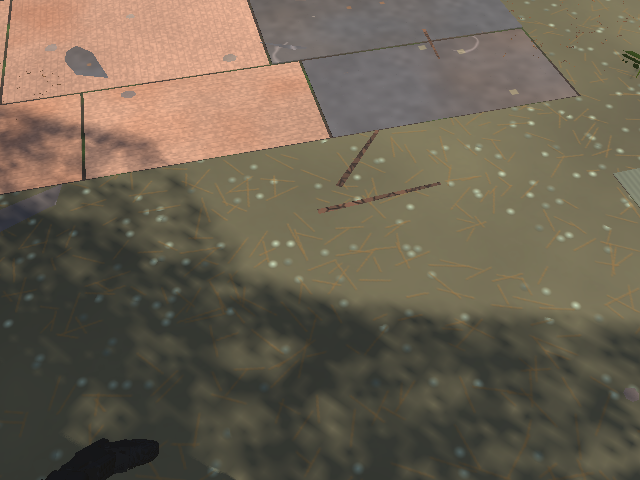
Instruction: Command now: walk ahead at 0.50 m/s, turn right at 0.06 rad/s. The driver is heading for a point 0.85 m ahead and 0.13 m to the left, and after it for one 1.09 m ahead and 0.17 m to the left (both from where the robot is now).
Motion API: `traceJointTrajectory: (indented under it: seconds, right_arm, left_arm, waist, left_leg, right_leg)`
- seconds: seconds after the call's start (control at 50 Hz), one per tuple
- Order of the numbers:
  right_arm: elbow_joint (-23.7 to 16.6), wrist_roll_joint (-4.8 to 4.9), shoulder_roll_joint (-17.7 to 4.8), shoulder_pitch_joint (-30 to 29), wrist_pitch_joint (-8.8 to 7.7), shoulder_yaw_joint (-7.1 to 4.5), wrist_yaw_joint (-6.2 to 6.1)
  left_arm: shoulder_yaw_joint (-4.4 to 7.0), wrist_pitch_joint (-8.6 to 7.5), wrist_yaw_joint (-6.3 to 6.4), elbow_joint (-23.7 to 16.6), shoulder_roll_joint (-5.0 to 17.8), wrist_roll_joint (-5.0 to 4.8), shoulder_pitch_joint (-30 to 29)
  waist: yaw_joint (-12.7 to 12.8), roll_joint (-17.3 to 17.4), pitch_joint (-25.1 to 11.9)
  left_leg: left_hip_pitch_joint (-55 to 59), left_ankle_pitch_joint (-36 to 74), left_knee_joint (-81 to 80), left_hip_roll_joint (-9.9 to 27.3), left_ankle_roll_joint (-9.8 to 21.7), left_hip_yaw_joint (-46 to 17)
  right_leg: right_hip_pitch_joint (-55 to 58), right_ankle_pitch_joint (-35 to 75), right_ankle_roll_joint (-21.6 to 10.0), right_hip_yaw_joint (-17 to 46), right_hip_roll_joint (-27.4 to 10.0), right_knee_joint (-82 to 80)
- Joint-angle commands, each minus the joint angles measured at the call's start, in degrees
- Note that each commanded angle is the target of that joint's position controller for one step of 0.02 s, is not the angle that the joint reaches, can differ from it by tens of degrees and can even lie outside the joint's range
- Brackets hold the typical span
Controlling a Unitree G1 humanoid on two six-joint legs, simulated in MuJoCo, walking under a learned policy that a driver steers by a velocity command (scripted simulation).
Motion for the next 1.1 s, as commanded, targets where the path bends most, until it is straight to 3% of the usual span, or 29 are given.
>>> traceJointTrajectory:
  seconds: [0.02,0.04,0.06,0.08,0.1,0.12,0.16,0.18,0.22,0.26,0.4,0.5,0.56,0.58,0.6,0.62,0.64,0.66,0.68,0.7,0.72,0.76,0.84,0.9,0.96,1.04,1.06,1.08,1.1]
  right_arm:
    - [-2.61,0.32,-10.8,-2.13,0.19,-2.46,-0.57]
    - [-2.59,0.2,-9.74,-1.99,0.3,-2.03,-0.71]
    - [-3.8,-0.86,-7.17,-2.55,0.08,-0.86,-0.86]
    - [-5.52,-1.38,-1.52,3.1,-1.13,0.99,-0.75]
    - [-4.85,-0.6,-5.09,1.7,-2.17,0.31,-0.44]
    - [-6.03,0.64,-8.5,-2.74,-2.62,-0.7,-0.08]
    - [-6.87,-0.38,-7.59,-7.73,-2.32,-0.63,-0.21]
    - [-6.65,-0.86,-7.14,-7.09,-1.7,-0.86,-0.3]
    - [-5.77,-0.75,-4.88,-5.03,-0.44,-0.48,-0.3]
    - [-6.19,-0.75,-4.07,-6.85,0.36,-0.29,-0.51]
    - [-9.51,-0.27,-2.15,-18.43,0.01,0.35,0.91]
    - [-13.49,-0.17,-2.08,-24.3,0.01,0.45,2.61]
    - [-14.27,-0.51,-4.52,-20.08,0.26,-0.87,3.18]
    - [-12.72,-0.47,-6.67,-12.83,0.38,-2.23,2.97]
    - [-10.58,-0.27,-10.48,-3.37,0.65,-4.14,2.12]
    - [-10.16,-0.3,-17.75,1.45,0.93,-5.91,1.23]
    - [-10.98,0.01,-15.32,2.51,0.61,-4.87,1.19]
    - [-10.66,-0.55,-11.74,1.77,0.45,-3.75,1.13]
    - [-10.87,-0.47,-10.14,-1.41,0.34,-3.31,0.98]
    - [-11.6,-0.46,-8.76,-5.3,0.47,-2.85,0.89]
    - [-12.6,-0.97,-7.34,-8.22,0.48,-2.32,0.74]
    - [-13.54,-1.24,-7.07,-10.69,0.43,-2.29,0.43]
    - [-11.65,-1.03,-7.98,-8.88,-0.04,-2.39,-0.72]
    - [-9.91,-0.72,-8.36,-5.79,0.09,-2.33,-0.96]
    - [-8.25,-0.39,-9.09,-3.06,0.24,-2.42,-0.79]
    - [-7.03,-0.48,-9.43,-2.51,0.97,-2.68,-0.96]
    - [-7.16,-0.45,-9.16,-3.47,1.2,-2.58,-0.98]
    - [-7.43,-0.8,-7.51,-3.58,1.29,-1.95,-0.97]
    - [-8.68,-1.93,-4.81,-2.09,1.18,-0.76,-1.07]
  left_arm:
    - [2.25,-1.24,-0.22,-4.02,6.26,0.08,0.55]
    - [3.46,-1.14,0.17,-1.98,8.41,0.47,7.16]
    - [4.72,-0.97,0.8,-0.25,12.05,1.05,16.98]
    - [5.96,-0.4,1.05,0.55,18.08,1.65,21.83]
    - [4.94,-0.13,0.83,1.13,13.8,0.58,23.55]
    - [3.95,-0.2,0.8,0.88,11.46,0.32,19.76]
    - [2.83,-0.2,0.5,0.25,8.16,0.99,13.19]
    - [2.4,-0.49,0.33,0.07,6.88,1.44,11.13]
    - [2.62,-1.21,0.22,0.56,6.96,1.26,9.77]
    - [3.11,-2.0,0.49,1.81,8.04,1.39,10.41]
    - [3.68,-1.9,1.62,5.52,10.06,1.25,14.53]
    - [4.17,-0.14,2.03,8.16,10.98,0.45,17.6]
    - [4.77,1.2,3.01,7.77,13.11,0.16,16.1]
    - [4.77,1.78,3.47,7.45,13.36,0.17,15.3]
    - [4.3,1.72,3.99,6.69,12.51,0.51,15.48]
    - [2.05,0.2,3.29,3.62,6.36,2.14,20.21]
    - [1.3,-2.13,2.3,3.37,5.95,2.02,18.35]
    - [2.47,-3.44,1.42,1.78,9.77,-0.5,12.31]
    - [2.1,-4.12,1.28,0.64,9.34,-0.92,9.41]
    - [2.22,-4.22,1.68,0.77,9.04,0.39,8.51]
    - [2.77,-3.65,1.98,0.87,9.64,1.21,9.22]
    - [2.86,-2.16,2.0,1.01,8.7,1.65,11.27]
    - [1.72,-1.2,2.1,0.49,5.62,1.9,7.26]
    - [1.06,-1.76,1.38,-0.54,4.37,1.3,0.68]
    - [1.41,-2.25,0.6,-1.78,5.79,0.44,-3.15]
    - [2.25,-2.83,-0.03,-2.21,7.67,0.56,-1.39]
    - [2.77,-2.96,0.09,-1.26,8.35,0.72,2.31]
    - [3.81,-3.11,0.43,0.46,10.4,1.14,9.01]
    - [4.66,-3.15,0.69,1.31,14.06,1.81,17.98]
  waist:
    - [5.78,7.32,-0.3]
    - [8.86,6.16,-4.49]
    - [13.12,2.44,-11.97]
    - [11.52,-12.35,-18.89]
    - [13.14,-12.4,-21.12]
    - [12.6,-8.21,-12.16]
    - [9.57,-2.53,-3.81]
    - [7.52,-3.28,-2.38]
    - [5.44,-3.95,-1.99]
    - [5.34,-2.64,-0.79]
    - [9.88,-0.56,2.61]
    - [11.54,-0.53,4.43]
    - [7.92,-3.55,-0.24]
    - [3.7,-3.28,-4.46]
    - [-0.74,-1.12,-9.66]
    - [1.33,12.01,-16.81]
    - [0.7,12.57,-24.43]
    - [-1.11,8.98,-18.52]
    - [0.45,5.9,-11.64]
    - [2.96,2.22,-6.93]
    - [5.37,3.25,-4.76]
    - [7.83,5.03,-3.57]
    - [6.61,5.48,-1.63]
    - [3.26,6.25,-0.72]
    - [1.62,6.43,0.71]
    - [3.54,7.88,1.23]
    - [5.87,7.82,-0.24]
    - [8.89,6.3,-5.16]
    - [11.64,-0.4,-14.12]
  left_leg:
    - [-1.64,28.47,1.99,14.51,8.1,-7.69]
    - [-3.21,35.36,9.96,11.95,6.73,-5.18]
    - [-11.52,28.52,24.65,9.07,4.38,-2.22]
    - [-34.0,0.19,46.75,0.24,0.09,1.11]
    - [-42.21,-14.79,55.32,0.35,0.09,-5.6]
    - [-46.77,-11.22,57.87,3.58,0.67,-5.63]
    - [-43.54,-2.84,52.32,7.45,0.69,-3.77]
    - [-39.95,-0.43,49.65,8.84,0.45,-4.28]
    - [-36.19,2.25,47.13,9.22,-0.36,-3.91]
    - [-37.68,7.01,43.71,9.51,-1.21,-4.28]
    - [-37.63,24.82,24.09,6.87,-0.13,-3.12]
    - [-40.78,17.99,18.23,5.39,2.34,-0.6]
    - [-31.35,8.9,17.82,0.66,5.25,4.62]
    - [-21.38,9.97,15.56,-1.83,6.87,5.9]
    - [-4.84,13.21,14.19,-0.54,9.53,1.17]
    - [19.48,10.3,14.22,14.73,19.3,-26.35]
    - [26.65,6.25,4.52,21.28,24.17,-48.04]
    - [23.35,5.26,3.12,19.01,20.66,-39.9]
    - [14.71,8.17,2.67,16.67,18.57,-32.15]
    - [5.57,12.89,1.6,14.37,17.07,-26.74]
    - [-1.45,17.83,0.14,12.8,16.52,-23.34]
    - [-9.02,21.56,-2.36,10.95,17.11,-20.86]
    - [-14.28,25.19,-4.02,8.32,15.37,-12.76]
    - [-14.3,18.55,-3.66,7.03,12.83,-10.53]
    - [-9.67,14.35,-2.16,9.99,12.53,-13.51]
    - [-2.54,19.49,2.97,13.45,10.74,-17.02]
    - [-2.37,25.99,6.81,12.11,9.68,-16.05]
    - [-4.09,31.44,15.57,8.72,8.1,-13.41]
    - [-13.39,20.6,32.31,4.23,5.62,-9.73]
  right_leg:
    - [9.03,-1.39,-2.46,-2.27,2.2,-4.17]
    - [18.99,-1.32,-3.97,-3.11,3.17,-5.07]
    - [34.15,0.54,-7.34,4.6,-4.29,-3.16]
    - [53.47,-5.94,-16.26,29.43,-18.16,-6.73]
    - [54.24,-15.28,-18.41,40.99,-19.68,-13.16]
    - [47.58,-17.55,-15.97,33.59,-17.85,-14.2]
    - [32.8,-10.74,-13.55,22.17,-12.92,-17.07]
    - [27.64,-6.59,-12.96,18.92,-11.2,-18.83]
    - [22.88,-1.78,-13.35,14.34,-10.29,-21.76]
    - [21.89,1.99,-13.51,9.86,-10.37,-23.72]
    - [26.39,5.34,-9.53,-2.33,-9.54,-25.41]
    - [37.08,11.52,-7.88,-5.18,-12.58,-21.08]
    - [39.78,38.75,-5.55,-8.24,-12.41,-9.61]
    - [37.8,44.77,-4.13,-10.19,-10.94,0.26]
    - [27.88,37.92,-1.91,-11.13,-8.87,13.94]
    - [1.57,1.59,1.97,-10.88,-0.56,36.88]
    - [-9.38,-30.34,2.51,1.18,6.15,46.63]
    - [-14.86,-26.92,1.31,5.19,2.39,48.16]
    - [-15.18,-22.15,0.52,4.03,0.06,44.18]
    - [-12.43,-19.15,0.71,3.44,-1.86,38.82]
    - [-7.98,-17.06,1.19,3.47,-3.28,35.19]
    - [-3.41,-15.53,2.77,2.86,-3.52,31.67]
    - [-1.79,-3.08,5.1,0.91,-3.1,18.21]
    - [2.18,8.76,4.69,0.1,-0.92,5.85]
    - [1.57,9.27,3.34,0.94,-0.2,0.66]
    - [3.01,0.49,-0.13,0.69,0.65,-3.17]
    - [8.27,-0.12,-1.4,-0.84,1.85,-5.11]
    - [18.58,1.52,-3.39,-0.45,1.05,-4.83]
    - [34.87,3.53,-7.84,10.35,-8.71,-2.76]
